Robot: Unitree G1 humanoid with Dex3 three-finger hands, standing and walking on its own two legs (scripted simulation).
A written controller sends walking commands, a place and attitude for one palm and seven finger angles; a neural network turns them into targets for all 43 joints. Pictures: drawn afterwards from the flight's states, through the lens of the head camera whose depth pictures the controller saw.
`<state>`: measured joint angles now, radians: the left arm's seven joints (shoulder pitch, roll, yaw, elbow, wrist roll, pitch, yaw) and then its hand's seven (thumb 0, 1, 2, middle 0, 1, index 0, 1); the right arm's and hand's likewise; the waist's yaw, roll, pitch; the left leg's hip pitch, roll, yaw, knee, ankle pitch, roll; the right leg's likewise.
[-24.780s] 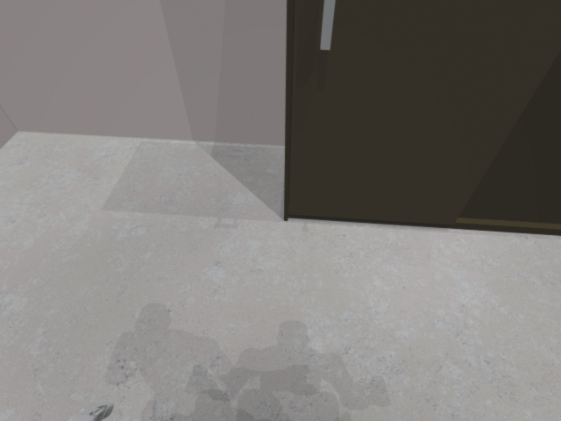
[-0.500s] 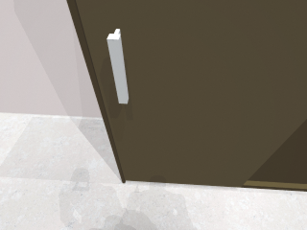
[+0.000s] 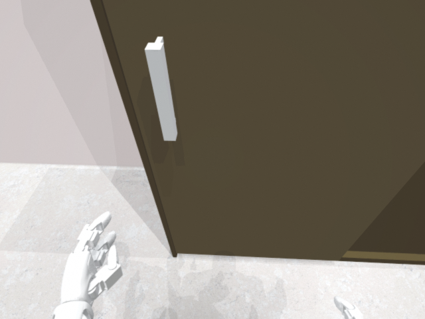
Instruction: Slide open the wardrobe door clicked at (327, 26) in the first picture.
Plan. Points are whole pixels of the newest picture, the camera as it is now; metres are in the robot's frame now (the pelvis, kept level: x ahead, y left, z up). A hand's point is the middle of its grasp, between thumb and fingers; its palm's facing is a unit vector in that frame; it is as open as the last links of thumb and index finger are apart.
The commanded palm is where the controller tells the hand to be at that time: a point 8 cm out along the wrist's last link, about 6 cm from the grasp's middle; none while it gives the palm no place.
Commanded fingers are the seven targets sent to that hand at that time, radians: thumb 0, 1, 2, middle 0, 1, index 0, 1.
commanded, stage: raise the hand with hooked fingers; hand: left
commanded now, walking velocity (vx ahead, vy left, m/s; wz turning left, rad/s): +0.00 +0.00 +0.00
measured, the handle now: (165, 92) +0.51 +0.11 +0.18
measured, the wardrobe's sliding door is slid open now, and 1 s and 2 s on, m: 0.00 0.00 0.00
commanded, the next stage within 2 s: move the hooked fingers beside the handle in 1.88 s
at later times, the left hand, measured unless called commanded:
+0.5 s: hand (99, 268) +0.20 +0.19 +0.05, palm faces -0.05 -1.00 -0.08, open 10.3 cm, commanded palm +0.17 +0.26 +0.07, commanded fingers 0.00 0.04 0.53 -0.26 -0.86 -0.26 -0.86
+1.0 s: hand (48, 217) +0.25 +0.26 +0.13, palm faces +0.04 -1.00 -0.08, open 13.2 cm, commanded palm +0.21 +0.30 +0.15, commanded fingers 0.00 -0.50 0.30 -0.30 -1.20 -0.30 -1.20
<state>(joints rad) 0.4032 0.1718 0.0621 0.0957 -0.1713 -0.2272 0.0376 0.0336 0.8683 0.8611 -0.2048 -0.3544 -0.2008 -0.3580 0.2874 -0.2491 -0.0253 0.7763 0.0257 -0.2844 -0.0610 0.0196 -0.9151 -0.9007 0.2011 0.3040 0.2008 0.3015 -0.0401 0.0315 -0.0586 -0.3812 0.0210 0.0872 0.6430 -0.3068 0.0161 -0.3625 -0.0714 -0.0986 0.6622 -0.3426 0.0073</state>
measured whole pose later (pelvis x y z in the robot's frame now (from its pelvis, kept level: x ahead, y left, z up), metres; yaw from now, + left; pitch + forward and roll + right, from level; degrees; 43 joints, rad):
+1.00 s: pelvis +0.01 +0.01 +0.01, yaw +1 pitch +0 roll -1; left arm 0.14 0.38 0.38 0.01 -0.35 -0.06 -0.40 0.00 -0.32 0.38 -0.29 -1.09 -0.29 -1.09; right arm 0.23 -0.27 0.04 0.60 0.07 -0.31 -0.10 0.01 -0.90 -0.90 0.20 0.30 0.20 0.30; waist 0.04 0.03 -0.03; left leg -0.31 0.03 0.07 0.62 -0.31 0.02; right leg -0.25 -0.05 -0.12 0.57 -0.31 0.01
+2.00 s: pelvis +0.01 -0.01 +0.02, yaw +0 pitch -2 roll +0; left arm -0.12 0.48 0.49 0.15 -0.34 0.16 -0.48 -0.01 -0.50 0.30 -0.31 -1.20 -0.30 -1.20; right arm 0.22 -0.27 0.08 0.61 0.09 -0.22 -0.11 0.01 -0.90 -0.90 0.20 0.30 0.20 0.30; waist 0.04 0.06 -0.02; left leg -0.19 0.03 0.07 0.48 -0.25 0.01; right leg -0.15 -0.04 -0.12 0.46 -0.27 0.00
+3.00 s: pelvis +0.02 -0.01 +0.02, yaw -1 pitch +1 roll +0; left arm -0.50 0.41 0.33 0.49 -0.24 0.12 -0.31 -0.01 -0.50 0.30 -0.31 -1.20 -0.30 -1.20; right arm 0.24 -0.27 0.06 0.63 0.09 -0.14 -0.11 0.01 -0.90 -0.90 0.20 0.30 0.20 0.30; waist -0.01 0.04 -0.03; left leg -0.23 0.03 0.09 0.47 -0.25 0.01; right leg -0.21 -0.04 -0.10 0.47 -0.28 0.00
